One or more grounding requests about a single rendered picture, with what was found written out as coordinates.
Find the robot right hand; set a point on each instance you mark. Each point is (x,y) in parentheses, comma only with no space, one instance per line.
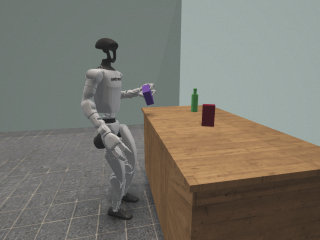
(111,141)

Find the left robot forearm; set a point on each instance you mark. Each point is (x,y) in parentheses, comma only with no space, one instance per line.
(130,93)

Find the humanoid robot torso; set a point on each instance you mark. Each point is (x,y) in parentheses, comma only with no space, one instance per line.
(107,98)

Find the robot right foot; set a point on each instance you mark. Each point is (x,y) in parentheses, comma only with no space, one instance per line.
(120,214)

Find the sponge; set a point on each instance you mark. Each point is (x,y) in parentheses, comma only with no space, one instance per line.
(147,94)

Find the robot left hand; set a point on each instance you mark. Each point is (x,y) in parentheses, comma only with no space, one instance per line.
(151,85)

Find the right robot forearm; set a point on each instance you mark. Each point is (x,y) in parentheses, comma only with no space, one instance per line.
(95,119)

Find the right robot upper arm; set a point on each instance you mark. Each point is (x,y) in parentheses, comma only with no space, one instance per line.
(93,77)

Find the table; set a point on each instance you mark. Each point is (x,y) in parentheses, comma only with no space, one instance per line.
(238,180)

